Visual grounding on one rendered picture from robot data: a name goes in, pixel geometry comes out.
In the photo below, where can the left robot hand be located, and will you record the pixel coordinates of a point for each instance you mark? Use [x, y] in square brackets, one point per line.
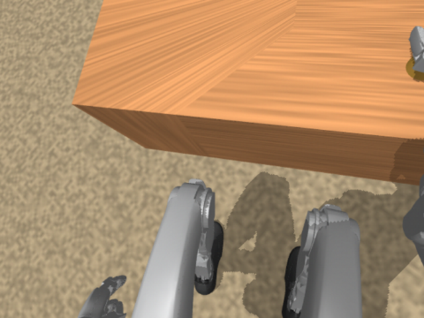
[98, 304]

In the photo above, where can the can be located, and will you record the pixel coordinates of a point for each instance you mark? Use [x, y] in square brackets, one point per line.
[414, 74]

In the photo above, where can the right robot hand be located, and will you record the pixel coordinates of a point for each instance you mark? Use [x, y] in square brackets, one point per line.
[417, 47]

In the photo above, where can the right robot foot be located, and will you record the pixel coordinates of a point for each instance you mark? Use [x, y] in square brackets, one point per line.
[290, 283]

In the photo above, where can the right robot arm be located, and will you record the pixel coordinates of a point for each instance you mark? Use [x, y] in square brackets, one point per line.
[413, 222]

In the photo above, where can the left robot foot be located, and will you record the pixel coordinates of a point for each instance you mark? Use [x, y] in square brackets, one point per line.
[205, 287]

